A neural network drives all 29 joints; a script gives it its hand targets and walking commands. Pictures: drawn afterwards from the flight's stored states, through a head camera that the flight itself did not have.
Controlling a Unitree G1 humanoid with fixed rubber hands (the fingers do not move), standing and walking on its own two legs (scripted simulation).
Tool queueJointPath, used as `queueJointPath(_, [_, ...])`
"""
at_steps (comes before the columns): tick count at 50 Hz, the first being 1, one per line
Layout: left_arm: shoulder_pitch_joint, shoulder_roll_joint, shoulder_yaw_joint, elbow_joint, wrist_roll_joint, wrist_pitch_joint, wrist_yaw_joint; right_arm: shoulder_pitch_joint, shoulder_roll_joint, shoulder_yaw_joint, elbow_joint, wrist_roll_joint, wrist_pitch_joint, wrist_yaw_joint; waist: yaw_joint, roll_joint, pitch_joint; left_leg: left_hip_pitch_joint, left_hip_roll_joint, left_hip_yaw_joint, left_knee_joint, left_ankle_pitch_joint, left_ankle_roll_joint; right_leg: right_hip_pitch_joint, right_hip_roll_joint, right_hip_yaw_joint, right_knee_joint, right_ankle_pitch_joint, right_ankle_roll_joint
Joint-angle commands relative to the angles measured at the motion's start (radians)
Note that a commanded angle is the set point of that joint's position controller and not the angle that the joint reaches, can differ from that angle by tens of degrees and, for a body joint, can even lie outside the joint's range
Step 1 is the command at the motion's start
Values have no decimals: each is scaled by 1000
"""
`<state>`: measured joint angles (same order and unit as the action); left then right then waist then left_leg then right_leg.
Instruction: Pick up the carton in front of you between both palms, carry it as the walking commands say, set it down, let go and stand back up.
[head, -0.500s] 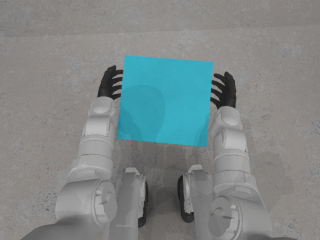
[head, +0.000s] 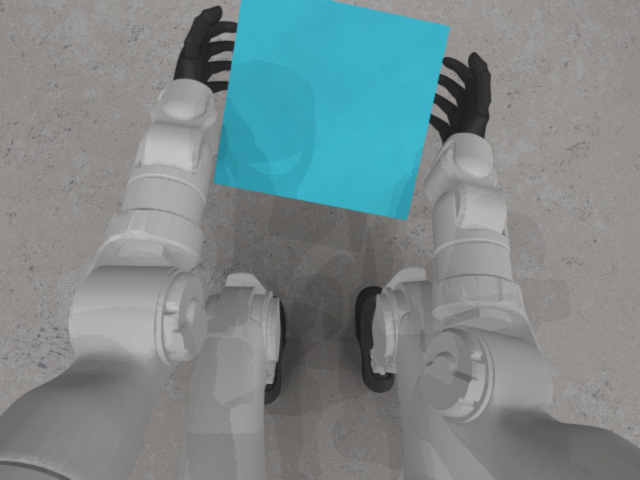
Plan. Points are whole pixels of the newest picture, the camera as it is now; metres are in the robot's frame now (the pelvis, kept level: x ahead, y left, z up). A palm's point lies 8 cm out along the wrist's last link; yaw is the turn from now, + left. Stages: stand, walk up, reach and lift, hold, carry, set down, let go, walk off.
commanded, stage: set down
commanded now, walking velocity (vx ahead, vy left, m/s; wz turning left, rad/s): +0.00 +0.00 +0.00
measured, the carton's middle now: (325, 125) +0.51 +0.01 -0.22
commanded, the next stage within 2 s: none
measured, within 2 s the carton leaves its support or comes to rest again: rests again in 0.88 s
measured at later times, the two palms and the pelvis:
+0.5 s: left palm (213, 90) +0.55 +0.16 -0.23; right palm (432, 128) +0.51 -0.14 -0.20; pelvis +0.00 +0.00 -0.07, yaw -1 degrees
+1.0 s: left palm (226, 88) +0.56 +0.14 -0.24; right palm (443, 127) +0.52 -0.16 -0.22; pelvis +0.00 +0.00 -0.09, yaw -2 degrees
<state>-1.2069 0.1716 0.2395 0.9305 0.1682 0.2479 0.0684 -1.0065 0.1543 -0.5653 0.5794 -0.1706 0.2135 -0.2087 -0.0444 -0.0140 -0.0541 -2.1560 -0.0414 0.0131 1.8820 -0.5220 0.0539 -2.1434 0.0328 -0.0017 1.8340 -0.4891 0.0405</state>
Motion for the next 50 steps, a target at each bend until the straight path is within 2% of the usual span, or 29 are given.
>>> queueJointPath(1, [-523,-861,-349,-51,-115,-49,-251,-662,726,521,47,97,-6,250,-6,116,-1050,645,-96,-39,-171,250,-41,450,130,-81,-54,198,10])
queueJointPath(13, [-665,-746,-429,3,-209,-84,-236,-803,615,524,42,169,-47,227,-25,147,-1009,634,-69,-54,-20,316,-42,403,105,-96,100,245,11])
queueJointPath(14, [-693,-734,-438,-26,-222,-92,-235,-745,630,515,80,166,-44,228,-16,156,-1001,622,-70,-47,-13,305,-44,418,105,-93,104,246,7])
queueJointPath(17, [-726,-725,-468,-33,-242,-106,-234,-696,667,463,164,168,-41,239,-28,209,-992,656,-60,-56,18,382,-45,361,106,-92,140,294,5])
queueJointPath(20, [-679,-747,-472,-15,-241,-96,-233,-694,680,443,178,177,-35,256,-27,244,-974,721,-52,-70,41,456,-51,270,109,-100,156,280,11])
queueJointPath(24, [-643,-754,-426,37,-210,-85,-241,-703,672,401,202,160,-23,281,-27,217,-867,657,-52,-83,52,444,-45,203,113,-101,173,247,14])
queueJointPath(29, [-629,-707,-358,109,-163,-84,-247,-707,636,344,246,131,-15,291,-11,182,-744,494,-59,-64,42,282,-29,231,114,-95,177,191,10])
queueJointPath(34, [-622,-655,-307,158,-131,-79,-258,-706,608,302,285,107,-9,294,0,145,-673,412,-57,-59,44,203,-19,230,116,-93,178,146,11])
queueJointPath(50, [-487,-560,-213,228,-27,-59,-285,-650,567,268,331,112,-13,310,82,58,-563,330,-37,-73,77,244,9,165,127,-77,202,146,21])
